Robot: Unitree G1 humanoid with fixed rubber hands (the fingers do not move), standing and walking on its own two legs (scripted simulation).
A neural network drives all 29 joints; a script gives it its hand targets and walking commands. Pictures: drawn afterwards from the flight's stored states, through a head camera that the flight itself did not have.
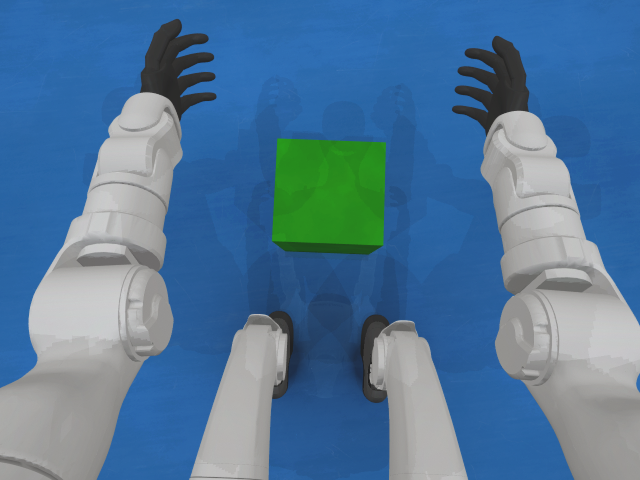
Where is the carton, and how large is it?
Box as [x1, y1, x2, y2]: [272, 138, 385, 254]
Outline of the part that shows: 277,138 272,241 284,250 368,254 381,246 383,237 385,142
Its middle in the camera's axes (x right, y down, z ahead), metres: +0.01 -0.09 +0.87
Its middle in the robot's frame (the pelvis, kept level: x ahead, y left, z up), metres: +0.50 +0.02 -0.50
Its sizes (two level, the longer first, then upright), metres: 0.210 0.200 0.250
